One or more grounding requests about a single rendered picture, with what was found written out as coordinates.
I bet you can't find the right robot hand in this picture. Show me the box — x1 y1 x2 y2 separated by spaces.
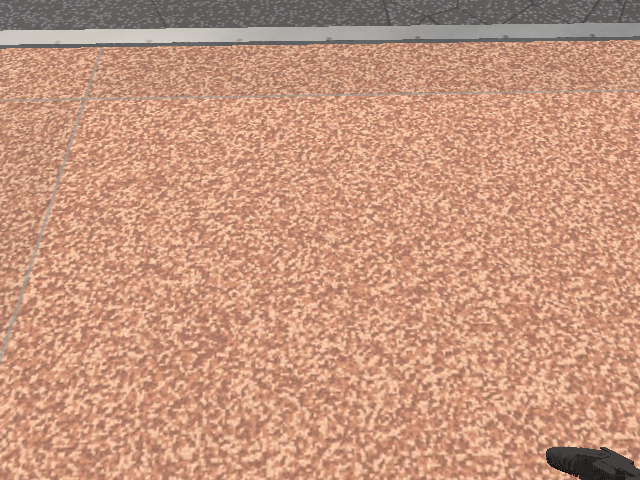
546 447 640 480

